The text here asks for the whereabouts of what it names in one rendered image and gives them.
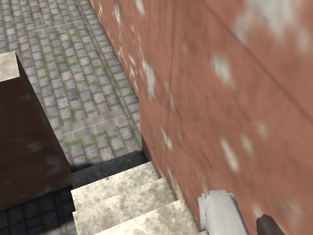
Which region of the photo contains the right robot thigh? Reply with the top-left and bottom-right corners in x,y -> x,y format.
198,189 -> 249,235

